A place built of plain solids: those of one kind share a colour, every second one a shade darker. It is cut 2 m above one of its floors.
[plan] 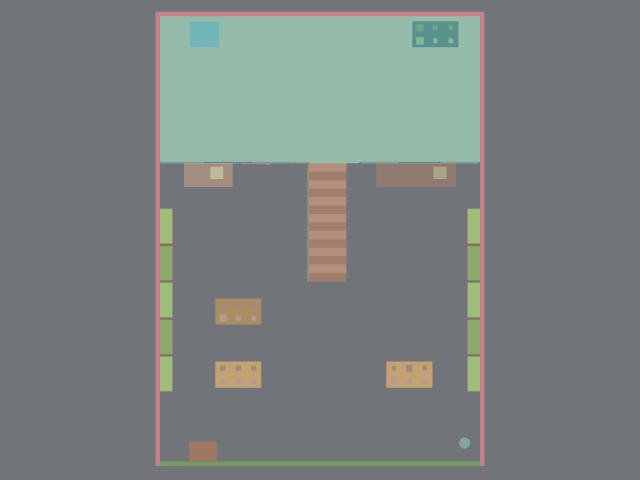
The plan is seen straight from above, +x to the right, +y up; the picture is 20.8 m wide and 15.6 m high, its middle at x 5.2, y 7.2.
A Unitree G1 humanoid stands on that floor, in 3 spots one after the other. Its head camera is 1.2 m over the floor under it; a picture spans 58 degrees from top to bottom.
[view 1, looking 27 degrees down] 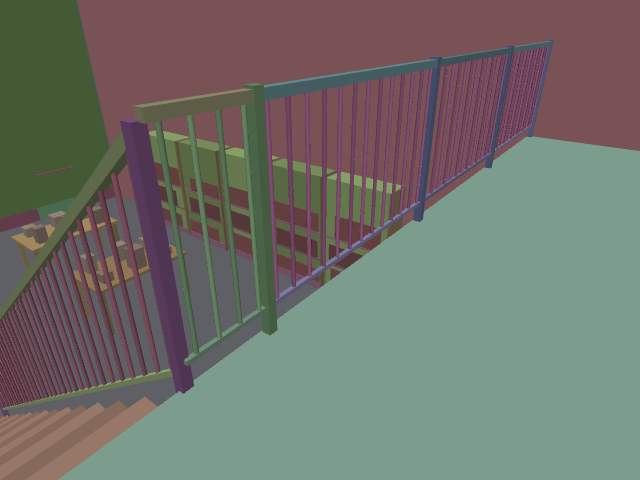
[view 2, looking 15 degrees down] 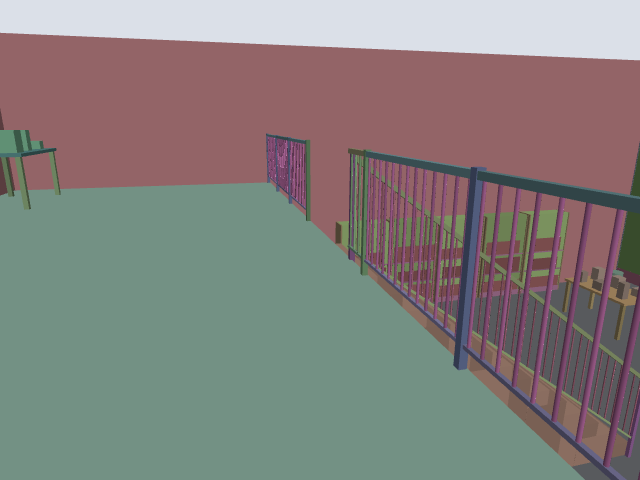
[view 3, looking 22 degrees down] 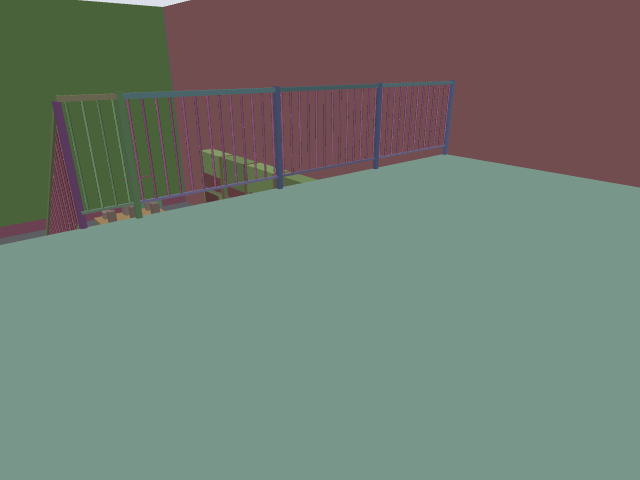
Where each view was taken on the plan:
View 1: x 5.45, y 10.79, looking -143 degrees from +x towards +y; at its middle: shelves_body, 7.10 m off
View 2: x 1.20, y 10.89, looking -14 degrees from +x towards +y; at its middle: upper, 4.64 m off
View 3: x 5.45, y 13.37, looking -130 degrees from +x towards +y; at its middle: upper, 3.20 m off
